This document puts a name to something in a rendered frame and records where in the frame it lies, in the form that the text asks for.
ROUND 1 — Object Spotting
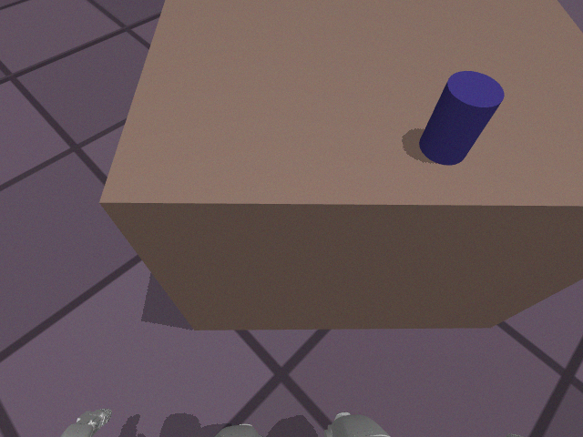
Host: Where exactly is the can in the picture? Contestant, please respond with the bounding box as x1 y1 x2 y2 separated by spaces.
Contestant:
419 71 505 166

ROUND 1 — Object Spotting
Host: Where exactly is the left robot hand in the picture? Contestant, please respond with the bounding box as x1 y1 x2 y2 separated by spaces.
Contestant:
61 409 112 437

